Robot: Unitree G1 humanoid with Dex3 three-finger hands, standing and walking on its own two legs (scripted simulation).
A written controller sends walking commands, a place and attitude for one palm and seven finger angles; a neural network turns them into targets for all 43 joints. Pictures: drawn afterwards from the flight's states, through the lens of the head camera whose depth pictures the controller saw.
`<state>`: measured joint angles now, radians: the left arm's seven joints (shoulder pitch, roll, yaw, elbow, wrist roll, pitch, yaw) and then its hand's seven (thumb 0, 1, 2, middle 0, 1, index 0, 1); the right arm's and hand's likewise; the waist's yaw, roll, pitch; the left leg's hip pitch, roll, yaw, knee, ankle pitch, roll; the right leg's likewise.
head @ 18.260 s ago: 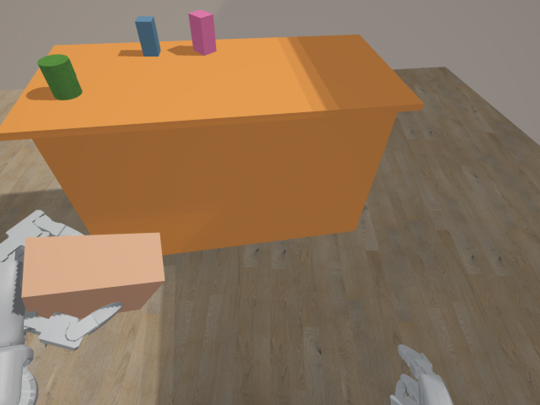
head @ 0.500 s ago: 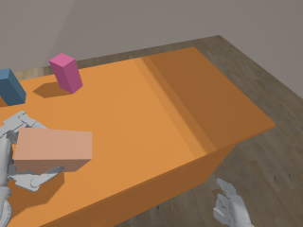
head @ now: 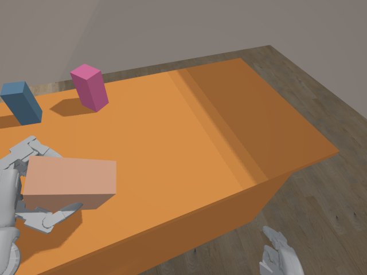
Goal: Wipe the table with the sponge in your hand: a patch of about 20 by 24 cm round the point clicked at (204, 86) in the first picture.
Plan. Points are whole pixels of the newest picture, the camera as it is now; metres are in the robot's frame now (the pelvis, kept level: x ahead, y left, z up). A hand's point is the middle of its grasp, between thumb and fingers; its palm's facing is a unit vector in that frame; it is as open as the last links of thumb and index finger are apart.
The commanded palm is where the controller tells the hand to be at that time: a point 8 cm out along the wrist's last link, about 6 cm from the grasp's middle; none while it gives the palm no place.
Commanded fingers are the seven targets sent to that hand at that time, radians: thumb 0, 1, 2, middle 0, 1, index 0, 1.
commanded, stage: come to a stop and stand still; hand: left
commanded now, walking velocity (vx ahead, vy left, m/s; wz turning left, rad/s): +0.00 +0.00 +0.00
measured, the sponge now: (81, 187) +0.23 +0.21 +0.11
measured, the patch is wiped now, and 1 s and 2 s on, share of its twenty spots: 0.00 0.00 0.00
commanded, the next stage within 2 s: look again from close up in 1.16 s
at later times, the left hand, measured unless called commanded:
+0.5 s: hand (51, 174) +0.23 +0.25 +0.14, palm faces +0.38 -0.83 -0.41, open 9.9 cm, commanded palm +0.17 +0.27 +0.17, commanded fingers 0.00 0.10 1.30 -1.20 -1.60 -1.20 -1.60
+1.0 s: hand (55, 177) +0.23 +0.24 +0.15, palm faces +0.37 -0.86 -0.36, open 9.9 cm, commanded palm +0.17 +0.27 +0.17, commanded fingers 0.00 0.10 1.30 -1.20 -1.60 -1.20 -1.60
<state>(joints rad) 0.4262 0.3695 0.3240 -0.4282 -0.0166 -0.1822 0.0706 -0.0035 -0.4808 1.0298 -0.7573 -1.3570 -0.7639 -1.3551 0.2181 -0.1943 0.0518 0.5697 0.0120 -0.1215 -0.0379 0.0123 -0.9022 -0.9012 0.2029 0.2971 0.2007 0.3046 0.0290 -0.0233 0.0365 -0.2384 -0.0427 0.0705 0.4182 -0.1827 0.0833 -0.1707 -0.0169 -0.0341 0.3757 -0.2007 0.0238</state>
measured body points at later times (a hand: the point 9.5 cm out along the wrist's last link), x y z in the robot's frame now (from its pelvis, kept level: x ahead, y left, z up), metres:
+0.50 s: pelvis +0.02 -0.01 +0.00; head +0.05 +0.02 +0.44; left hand +0.21 +0.29 +0.17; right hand +0.19 -0.23 -0.08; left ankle +0.03 +0.06 -0.74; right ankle +0.00 -0.14 -0.74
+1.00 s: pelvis +0.01 -0.01 +0.00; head +0.04 +0.02 +0.45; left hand +0.20 +0.28 +0.17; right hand +0.20 -0.23 -0.07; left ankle +0.03 +0.06 -0.74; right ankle +0.00 -0.14 -0.74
